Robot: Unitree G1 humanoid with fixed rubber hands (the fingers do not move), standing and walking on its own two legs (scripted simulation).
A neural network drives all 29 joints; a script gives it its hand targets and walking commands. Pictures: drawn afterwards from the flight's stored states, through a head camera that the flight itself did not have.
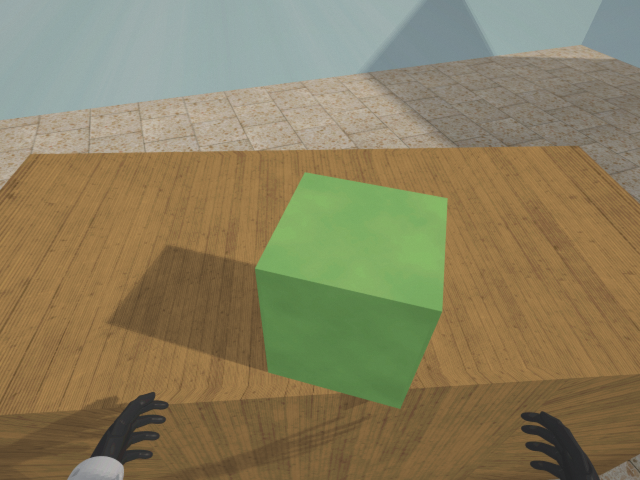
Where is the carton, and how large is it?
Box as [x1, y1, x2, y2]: [255, 172, 447, 408]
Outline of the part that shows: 305,172 255,267 268,372 399,408 441,312 447,198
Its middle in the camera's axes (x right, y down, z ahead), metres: +0.05 +0.08 +0.58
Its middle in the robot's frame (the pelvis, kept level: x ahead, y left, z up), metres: +0.38 -0.02 +0.01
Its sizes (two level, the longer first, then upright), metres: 0.210 0.200 0.250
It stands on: a pedestal, 0.66 m high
